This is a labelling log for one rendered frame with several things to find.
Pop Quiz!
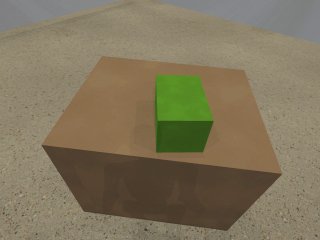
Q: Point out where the carton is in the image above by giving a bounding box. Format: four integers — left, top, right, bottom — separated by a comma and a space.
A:
155, 75, 214, 153

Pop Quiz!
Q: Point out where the pedestal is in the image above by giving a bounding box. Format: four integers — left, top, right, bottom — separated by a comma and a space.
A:
41, 56, 283, 231

